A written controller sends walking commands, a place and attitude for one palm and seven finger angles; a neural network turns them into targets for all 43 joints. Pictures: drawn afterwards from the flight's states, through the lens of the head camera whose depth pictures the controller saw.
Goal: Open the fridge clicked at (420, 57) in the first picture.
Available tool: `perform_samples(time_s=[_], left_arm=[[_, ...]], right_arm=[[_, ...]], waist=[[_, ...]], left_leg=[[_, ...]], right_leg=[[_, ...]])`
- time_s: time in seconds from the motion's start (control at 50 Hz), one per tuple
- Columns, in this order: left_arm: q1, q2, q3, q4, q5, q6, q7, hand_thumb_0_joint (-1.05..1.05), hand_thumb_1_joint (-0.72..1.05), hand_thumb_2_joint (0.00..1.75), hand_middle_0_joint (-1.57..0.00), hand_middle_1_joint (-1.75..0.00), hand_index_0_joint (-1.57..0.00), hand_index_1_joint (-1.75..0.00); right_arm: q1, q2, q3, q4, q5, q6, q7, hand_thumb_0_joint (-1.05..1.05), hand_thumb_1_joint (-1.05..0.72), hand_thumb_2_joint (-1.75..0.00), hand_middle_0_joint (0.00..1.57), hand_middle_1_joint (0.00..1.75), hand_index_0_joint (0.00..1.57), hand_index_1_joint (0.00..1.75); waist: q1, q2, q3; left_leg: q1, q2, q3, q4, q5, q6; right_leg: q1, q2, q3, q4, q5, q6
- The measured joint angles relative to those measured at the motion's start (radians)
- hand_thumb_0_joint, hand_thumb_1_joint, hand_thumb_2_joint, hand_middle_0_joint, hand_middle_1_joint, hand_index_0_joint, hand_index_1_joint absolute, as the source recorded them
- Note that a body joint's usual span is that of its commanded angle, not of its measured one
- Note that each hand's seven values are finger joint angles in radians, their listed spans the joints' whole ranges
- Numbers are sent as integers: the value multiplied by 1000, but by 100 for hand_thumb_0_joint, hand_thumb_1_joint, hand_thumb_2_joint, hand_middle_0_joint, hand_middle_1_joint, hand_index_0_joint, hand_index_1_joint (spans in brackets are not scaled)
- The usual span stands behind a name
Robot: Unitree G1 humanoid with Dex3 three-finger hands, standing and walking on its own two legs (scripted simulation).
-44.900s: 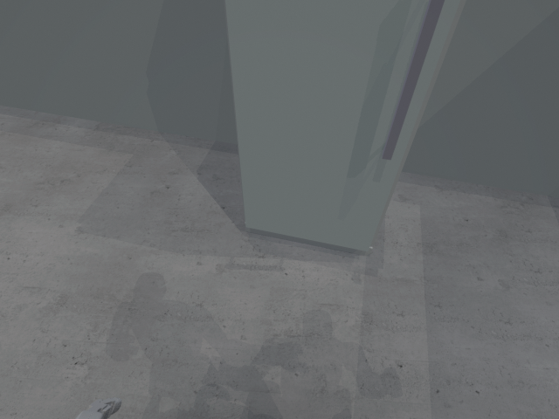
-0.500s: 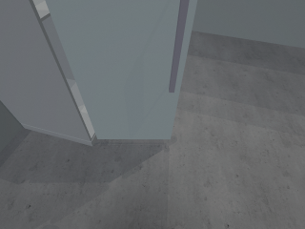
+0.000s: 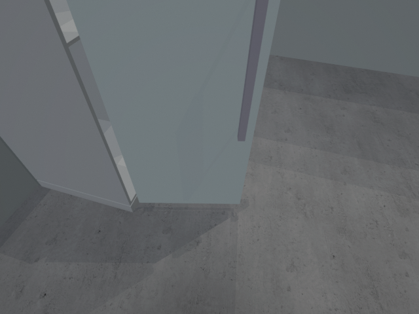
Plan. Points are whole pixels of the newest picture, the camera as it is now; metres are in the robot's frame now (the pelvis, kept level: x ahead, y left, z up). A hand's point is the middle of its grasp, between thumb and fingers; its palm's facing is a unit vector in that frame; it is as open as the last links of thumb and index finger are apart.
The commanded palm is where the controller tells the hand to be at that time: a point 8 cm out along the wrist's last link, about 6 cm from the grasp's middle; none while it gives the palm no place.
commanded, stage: look to check the result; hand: right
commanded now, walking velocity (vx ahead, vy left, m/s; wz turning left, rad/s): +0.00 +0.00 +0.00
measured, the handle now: (249, 73) +0.73 -0.07 +0.09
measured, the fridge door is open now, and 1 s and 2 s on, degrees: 74 74 74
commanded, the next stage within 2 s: stand and wait in 0.52 s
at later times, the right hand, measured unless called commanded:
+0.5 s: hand out of the picture +0.04 -0.19 -0.17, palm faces +0.01 +0.97 -0.23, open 7.4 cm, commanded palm none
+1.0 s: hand out of the picture +0.03 -0.18 -0.18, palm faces +0.00 +0.98 -0.20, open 7.4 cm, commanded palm none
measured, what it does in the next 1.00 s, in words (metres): stands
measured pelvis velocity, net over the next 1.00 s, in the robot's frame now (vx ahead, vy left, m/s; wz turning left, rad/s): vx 0.01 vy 0.00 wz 0.01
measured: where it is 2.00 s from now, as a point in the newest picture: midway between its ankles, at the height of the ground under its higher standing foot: outside the picture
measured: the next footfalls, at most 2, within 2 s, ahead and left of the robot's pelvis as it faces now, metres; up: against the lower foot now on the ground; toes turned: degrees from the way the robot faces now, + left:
none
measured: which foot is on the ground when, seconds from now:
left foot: down 0.00-1.00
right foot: down 0.00-1.00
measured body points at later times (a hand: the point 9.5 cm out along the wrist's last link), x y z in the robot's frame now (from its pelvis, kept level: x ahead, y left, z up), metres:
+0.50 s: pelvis +0.01 +0.01 +0.00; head +0.02 +0.01 +0.45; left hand +0.04 +0.25 -0.16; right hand +0.04 -0.24 -0.15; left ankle +0.01 +0.11 -0.74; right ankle +0.01 -0.11 -0.74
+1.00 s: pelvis +0.01 +0.00 +0.00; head +0.02 +0.00 +0.45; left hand +0.02 +0.24 -0.16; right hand +0.03 -0.23 -0.16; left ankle +0.01 +0.11 -0.74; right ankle +0.01 -0.11 -0.74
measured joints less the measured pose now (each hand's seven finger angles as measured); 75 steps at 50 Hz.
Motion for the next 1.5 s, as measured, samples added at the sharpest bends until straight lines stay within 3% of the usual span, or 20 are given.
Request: perform_samples(time_s=[0.36,0.9,1.5], left_arm=[[41,-33,-4,38,-4,9,10,0,91,90,-20,-30,-20,-30],[73,-63,-4,47,-3,4,15,0,91,90,-20,-30,-20,-30],[55,-37,4,39,-3,2,12,0,91,90,-20,-30,-20,-30]], right_arm=[[71,4,-5,47,3,5,-9,1,-90,-90,20,30,20,30],[80,37,-1,40,4,1,-12,0,-90,-90,20,30,20,30],[74,10,-7,38,1,0,-7,0,-90,-90,20,30,20,30]], waist=[[-6,-11,20],[-2,0,12],[-5,-1,21]], left_leg=[[28,-12,1,-24,-4,8],[29,-16,-7,-22,-4,9],[25,-10,-11,-24,7,3]], right_leg=[[24,-11,1,-12,-11,9],[28,-15,-7,-10,-13,9],[24,-10,-11,-13,-4,2]])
